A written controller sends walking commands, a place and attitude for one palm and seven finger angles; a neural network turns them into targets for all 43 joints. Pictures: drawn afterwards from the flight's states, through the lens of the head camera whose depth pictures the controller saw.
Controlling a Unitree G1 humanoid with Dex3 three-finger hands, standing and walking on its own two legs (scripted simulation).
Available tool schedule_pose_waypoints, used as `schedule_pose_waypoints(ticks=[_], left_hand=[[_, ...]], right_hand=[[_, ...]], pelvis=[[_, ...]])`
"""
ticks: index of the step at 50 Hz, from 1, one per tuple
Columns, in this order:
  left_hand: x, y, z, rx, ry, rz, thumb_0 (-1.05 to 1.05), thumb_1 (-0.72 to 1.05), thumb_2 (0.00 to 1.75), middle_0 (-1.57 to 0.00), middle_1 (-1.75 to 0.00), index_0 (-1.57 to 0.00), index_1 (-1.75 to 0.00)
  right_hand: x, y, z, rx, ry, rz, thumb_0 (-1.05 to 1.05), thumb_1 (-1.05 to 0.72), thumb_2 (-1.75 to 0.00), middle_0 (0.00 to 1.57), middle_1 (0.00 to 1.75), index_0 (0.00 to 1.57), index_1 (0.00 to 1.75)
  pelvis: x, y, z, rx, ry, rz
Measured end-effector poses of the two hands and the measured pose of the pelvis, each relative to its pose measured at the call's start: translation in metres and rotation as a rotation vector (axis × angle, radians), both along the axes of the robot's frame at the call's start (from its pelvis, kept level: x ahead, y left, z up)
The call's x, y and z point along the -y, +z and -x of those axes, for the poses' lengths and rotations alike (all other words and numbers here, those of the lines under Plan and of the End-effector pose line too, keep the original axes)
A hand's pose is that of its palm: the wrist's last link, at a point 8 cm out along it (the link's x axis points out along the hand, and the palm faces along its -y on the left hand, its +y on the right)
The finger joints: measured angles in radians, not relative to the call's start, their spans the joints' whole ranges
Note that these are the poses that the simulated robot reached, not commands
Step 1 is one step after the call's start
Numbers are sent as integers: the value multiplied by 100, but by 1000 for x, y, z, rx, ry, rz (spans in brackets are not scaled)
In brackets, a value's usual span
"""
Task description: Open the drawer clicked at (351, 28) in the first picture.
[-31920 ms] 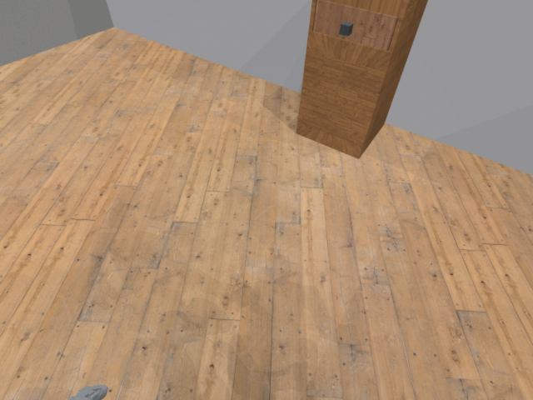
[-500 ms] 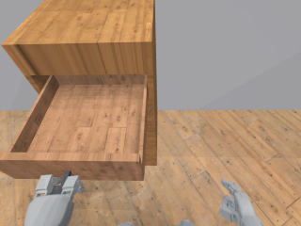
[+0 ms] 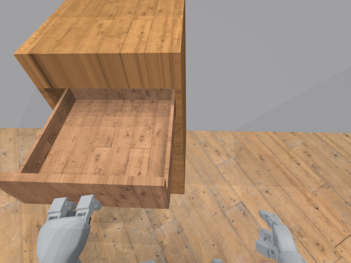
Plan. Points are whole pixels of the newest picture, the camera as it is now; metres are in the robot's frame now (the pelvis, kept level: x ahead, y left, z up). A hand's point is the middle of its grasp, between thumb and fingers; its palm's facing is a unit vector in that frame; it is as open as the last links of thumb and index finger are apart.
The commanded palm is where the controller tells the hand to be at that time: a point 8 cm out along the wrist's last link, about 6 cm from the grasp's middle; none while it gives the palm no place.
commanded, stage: lift the hand off the handle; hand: left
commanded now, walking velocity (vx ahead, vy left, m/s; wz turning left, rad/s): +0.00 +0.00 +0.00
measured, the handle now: (78, 214) +0.22 +0.25 -0.01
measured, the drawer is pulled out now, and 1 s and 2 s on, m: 0.30 0.30 0.30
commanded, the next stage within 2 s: draw the hand back to the body in 1.62 s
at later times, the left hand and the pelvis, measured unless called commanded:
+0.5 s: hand (69, 232) +0.18 +0.25 +0.00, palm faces +0.05 -0.08 -1.00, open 13.7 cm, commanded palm +0.15 +0.24 +0.06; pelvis +0.00 +0.01 +0.00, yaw +1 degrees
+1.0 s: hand (53, 219) +0.18 +0.25 +0.08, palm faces +0.09 -0.10 -0.99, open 13.7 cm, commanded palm +0.15 +0.24 +0.13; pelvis +0.01 +0.02 +0.03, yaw +1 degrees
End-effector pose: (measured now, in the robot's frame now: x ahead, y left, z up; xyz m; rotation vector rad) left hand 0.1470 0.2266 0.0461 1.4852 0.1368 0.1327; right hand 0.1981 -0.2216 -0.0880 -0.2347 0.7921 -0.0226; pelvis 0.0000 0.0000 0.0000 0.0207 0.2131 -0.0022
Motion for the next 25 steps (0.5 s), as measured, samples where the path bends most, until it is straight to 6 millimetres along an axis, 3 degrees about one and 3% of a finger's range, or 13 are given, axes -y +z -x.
schedule_pose_waypoints(ticks=[9, 18, 25], left_hand=[[-14, -6, 4, -16, 64, -18, 0, -47, 31, -28, -118, -32, -120], [-15, -11, -1, -17, 45, 2, 0, -49, 30, -31, -120, -32, -120], [-19, 12, -7, 40, 26, -1, 0, -49, 30, -32, -120, -34, -120]], right_hand=[[0, -1, -5, 2, 6, 16, 1, -91, -90, 20, 30, 20, 30], [-8, -4, -5, -8, 22, 32, 1, -91, -90, 20, 30, 20, 30], [-16, 1, -1, -4, 11, 15, 1, -91, -90, 20, 30, 20, 30]], pelvis=[[-1, 0, 1, -5, 8, 2], [-4, -2, 4, -6, 24, 9], [-9, 2, 3, 16, 19, 17]])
